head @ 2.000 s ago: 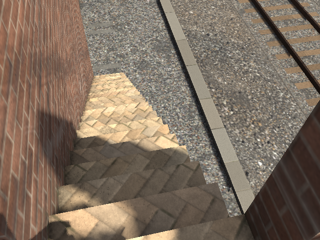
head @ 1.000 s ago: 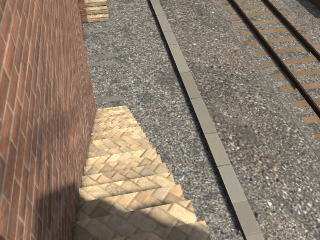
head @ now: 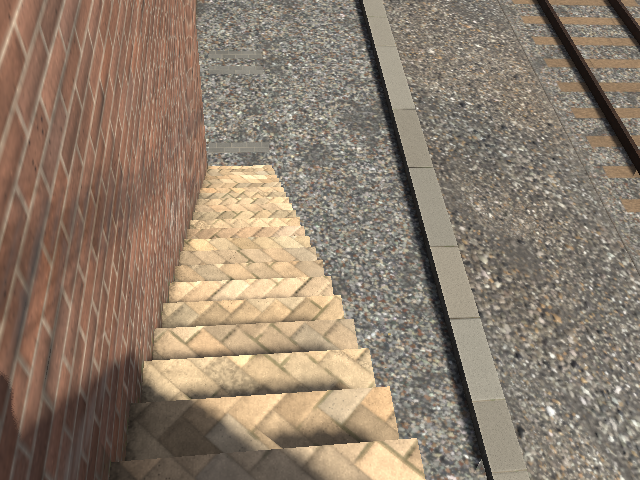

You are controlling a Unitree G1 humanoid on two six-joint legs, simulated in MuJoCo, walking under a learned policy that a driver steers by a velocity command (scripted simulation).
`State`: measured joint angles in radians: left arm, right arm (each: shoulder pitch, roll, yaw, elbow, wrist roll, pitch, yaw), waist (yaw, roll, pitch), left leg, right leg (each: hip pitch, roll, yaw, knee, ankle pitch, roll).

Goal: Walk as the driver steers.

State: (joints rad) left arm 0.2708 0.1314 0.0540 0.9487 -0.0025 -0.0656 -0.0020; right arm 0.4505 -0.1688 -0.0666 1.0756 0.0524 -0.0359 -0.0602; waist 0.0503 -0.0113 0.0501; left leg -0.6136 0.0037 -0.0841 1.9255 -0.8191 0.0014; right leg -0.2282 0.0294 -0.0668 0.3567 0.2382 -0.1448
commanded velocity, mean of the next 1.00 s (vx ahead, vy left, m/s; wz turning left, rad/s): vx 0.48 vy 0.00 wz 0.00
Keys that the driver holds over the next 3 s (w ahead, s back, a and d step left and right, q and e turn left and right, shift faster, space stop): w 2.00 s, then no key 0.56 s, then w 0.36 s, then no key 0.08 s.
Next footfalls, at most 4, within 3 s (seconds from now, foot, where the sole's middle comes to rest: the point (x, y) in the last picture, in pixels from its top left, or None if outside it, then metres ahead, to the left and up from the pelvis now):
0.08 right None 0.08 -0.20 -0.82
0.20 left None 0.17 0.19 -0.82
0.50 right None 0.31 -0.07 -1.02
1.10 left None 0.53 0.15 -1.21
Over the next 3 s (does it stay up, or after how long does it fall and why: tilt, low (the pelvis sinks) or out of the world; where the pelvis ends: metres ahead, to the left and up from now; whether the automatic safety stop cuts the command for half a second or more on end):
stays up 1.26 0.16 -1.07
